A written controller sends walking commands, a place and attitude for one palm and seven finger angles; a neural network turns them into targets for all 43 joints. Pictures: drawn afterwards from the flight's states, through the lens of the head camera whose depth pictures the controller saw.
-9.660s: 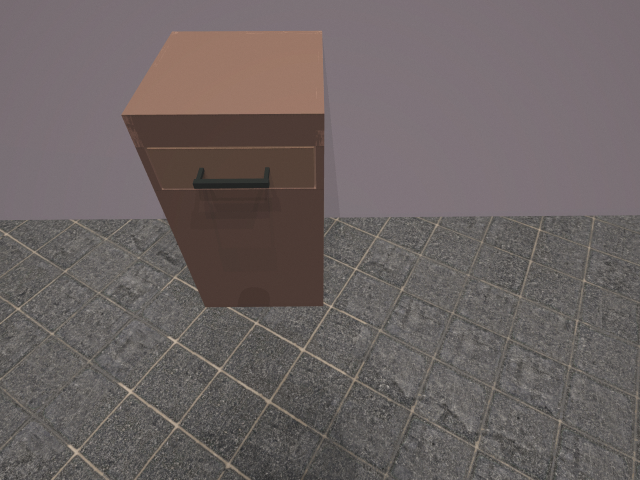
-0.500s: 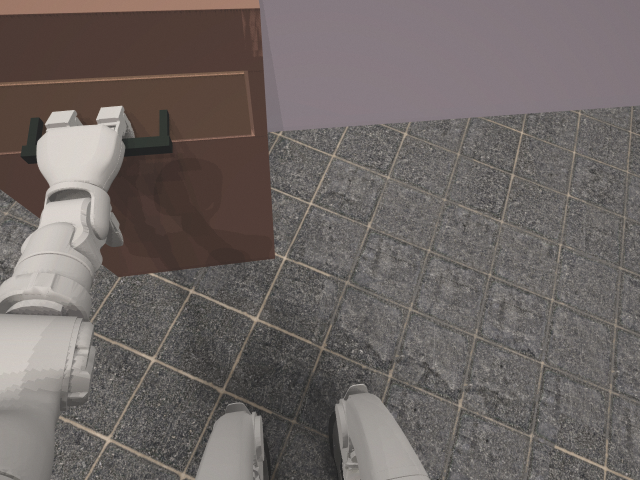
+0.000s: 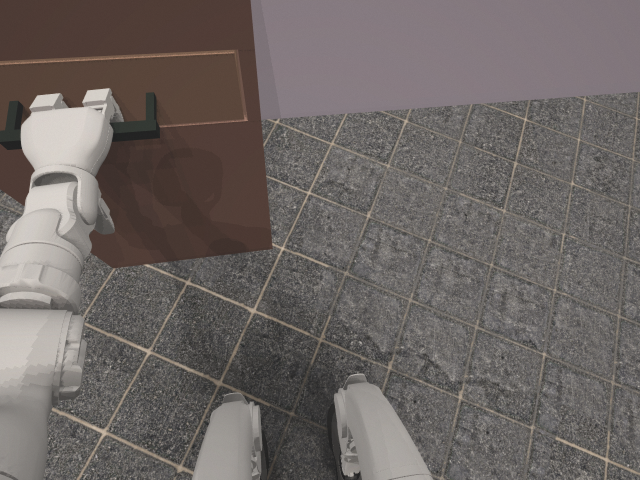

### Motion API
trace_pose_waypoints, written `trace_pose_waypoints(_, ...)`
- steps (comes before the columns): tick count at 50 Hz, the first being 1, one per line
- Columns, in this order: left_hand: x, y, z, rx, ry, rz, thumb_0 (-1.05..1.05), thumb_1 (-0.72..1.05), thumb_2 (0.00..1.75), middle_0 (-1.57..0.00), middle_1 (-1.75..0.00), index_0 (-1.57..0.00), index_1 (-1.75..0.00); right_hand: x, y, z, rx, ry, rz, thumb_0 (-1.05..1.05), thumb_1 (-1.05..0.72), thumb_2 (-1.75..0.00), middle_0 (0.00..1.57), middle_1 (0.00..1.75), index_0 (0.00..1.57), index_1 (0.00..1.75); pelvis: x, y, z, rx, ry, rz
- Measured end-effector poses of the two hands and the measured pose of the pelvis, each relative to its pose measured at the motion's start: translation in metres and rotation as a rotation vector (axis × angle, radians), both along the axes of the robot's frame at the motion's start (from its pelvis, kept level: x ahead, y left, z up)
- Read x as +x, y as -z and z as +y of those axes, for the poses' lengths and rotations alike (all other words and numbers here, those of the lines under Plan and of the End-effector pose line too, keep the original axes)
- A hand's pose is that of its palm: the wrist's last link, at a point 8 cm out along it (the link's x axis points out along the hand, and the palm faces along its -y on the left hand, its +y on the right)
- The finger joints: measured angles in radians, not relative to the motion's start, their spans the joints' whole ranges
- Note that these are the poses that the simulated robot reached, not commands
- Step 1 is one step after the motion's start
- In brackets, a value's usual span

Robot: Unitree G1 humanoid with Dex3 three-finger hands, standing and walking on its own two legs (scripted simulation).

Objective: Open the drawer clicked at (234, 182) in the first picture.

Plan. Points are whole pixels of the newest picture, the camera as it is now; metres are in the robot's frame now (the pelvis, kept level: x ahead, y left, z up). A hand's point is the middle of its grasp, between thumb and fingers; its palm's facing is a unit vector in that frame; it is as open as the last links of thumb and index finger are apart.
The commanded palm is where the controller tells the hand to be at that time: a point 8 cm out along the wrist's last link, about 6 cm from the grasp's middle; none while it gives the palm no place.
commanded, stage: lower the fingers behind the handle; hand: left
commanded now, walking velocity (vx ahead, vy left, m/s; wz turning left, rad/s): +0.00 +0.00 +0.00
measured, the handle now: (83, 120) +0.57 +0.25 +0.00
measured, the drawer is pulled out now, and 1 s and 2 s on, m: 0.00 0.00 0.05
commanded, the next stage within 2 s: close the thumb around the handle in 0.18 s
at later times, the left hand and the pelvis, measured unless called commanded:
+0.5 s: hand (88, 166) +0.52 +0.25 -0.03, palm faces -0.08 -0.02 -1.00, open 12.5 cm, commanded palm +0.51 +0.23 +0.02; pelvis +0.00 +0.01 +0.00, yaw +0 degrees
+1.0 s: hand (84, 165) +0.52 +0.26 -0.02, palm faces -0.07 -0.03 -1.00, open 5.1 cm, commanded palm +0.51 +0.24 +0.02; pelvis +0.00 +0.01 +0.00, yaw -1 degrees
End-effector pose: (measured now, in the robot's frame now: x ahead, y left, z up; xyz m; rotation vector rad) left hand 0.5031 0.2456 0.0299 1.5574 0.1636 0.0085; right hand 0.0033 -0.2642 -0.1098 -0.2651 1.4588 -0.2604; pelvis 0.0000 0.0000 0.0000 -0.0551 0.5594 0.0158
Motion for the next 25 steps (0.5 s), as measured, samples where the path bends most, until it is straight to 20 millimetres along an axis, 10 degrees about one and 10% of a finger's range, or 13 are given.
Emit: trace_pose_waypoints(25, -0.0011, 0.0001, 0.0043, -0.004, 0.003, -0.015, 0.00, -0.28, 0.39, -0.33, -1.22, -0.33, -1.22, 0.0004, -0.0026, 0.0043, -0.004, -0.002, 0.004, 0.00, -0.91, -0.89, 0.21, 0.30, 0.20, 0.30, 0.0005, -0.0008, 0.0052, -0.007, -0.003, -0.001)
